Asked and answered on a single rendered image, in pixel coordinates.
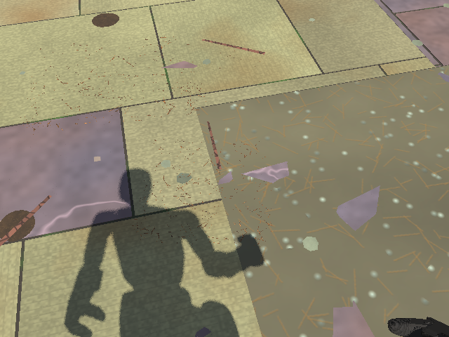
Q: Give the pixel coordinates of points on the robot right hand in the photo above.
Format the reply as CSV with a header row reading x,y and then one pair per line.
x,y
412,327

